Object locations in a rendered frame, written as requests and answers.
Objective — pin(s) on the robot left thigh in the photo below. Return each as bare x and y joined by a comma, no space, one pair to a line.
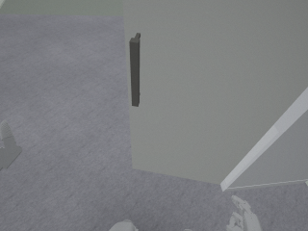
124,226

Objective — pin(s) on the left robot hand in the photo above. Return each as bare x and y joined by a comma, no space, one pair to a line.
11,151

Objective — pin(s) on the handle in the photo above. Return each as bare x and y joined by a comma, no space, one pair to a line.
135,54

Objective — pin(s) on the right robot hand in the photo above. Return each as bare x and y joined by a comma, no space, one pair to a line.
247,222

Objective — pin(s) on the fridge door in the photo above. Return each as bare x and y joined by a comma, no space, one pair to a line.
215,75

